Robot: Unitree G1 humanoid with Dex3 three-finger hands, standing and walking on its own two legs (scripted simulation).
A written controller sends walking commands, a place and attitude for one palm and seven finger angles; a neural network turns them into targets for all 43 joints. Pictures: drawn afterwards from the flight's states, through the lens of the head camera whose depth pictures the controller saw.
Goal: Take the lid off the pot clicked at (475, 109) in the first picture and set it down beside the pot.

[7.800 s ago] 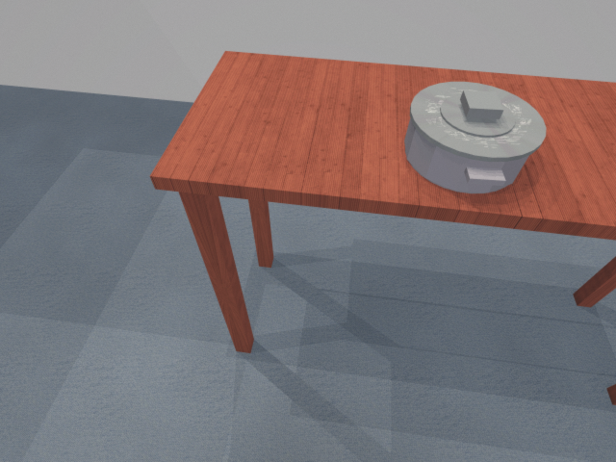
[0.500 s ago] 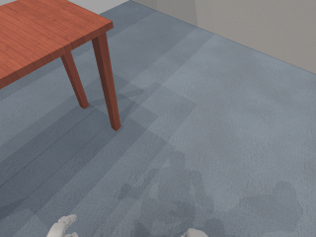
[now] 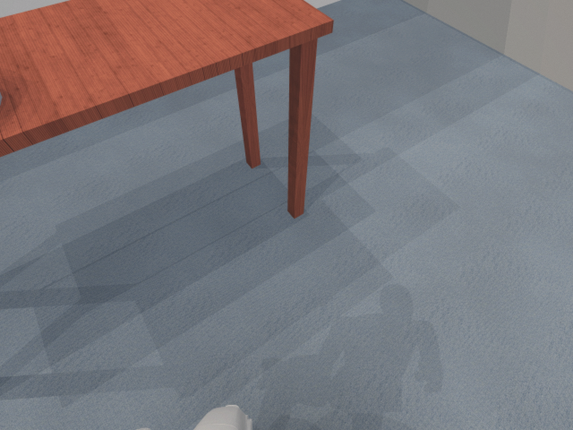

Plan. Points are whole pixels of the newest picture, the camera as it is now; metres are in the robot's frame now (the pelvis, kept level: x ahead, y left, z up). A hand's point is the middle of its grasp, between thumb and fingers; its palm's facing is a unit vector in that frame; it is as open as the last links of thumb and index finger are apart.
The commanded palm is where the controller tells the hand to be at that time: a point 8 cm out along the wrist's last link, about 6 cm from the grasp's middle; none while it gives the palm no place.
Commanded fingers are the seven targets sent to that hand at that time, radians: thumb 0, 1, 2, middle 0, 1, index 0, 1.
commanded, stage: turn to face it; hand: left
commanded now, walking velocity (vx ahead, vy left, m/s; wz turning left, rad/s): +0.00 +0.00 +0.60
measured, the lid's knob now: out of the picture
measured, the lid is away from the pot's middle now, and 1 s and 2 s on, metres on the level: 0.00 0.00 0.00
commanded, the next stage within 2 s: take the last steps up to it in 0.98 s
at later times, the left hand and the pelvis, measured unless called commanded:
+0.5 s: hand out of the picture +0.11 +0.26 -0.14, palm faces +0.28 -0.92 -0.26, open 7.4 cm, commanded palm none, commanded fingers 0.00 0.90 0.90 -0.20 -0.30 -0.20 -0.30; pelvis +0.02 +0.02 +0.01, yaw +17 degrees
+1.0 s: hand out of the picture -0.06 +0.17 -0.16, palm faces +0.54 -0.80 -0.27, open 7.4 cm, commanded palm none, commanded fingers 0.00 0.90 0.90 -0.20 -0.30 -0.20 -0.30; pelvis +0.02 -0.02 +0.00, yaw +32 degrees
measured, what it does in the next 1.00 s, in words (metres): steps on the spot, turning left: left foot, then right foot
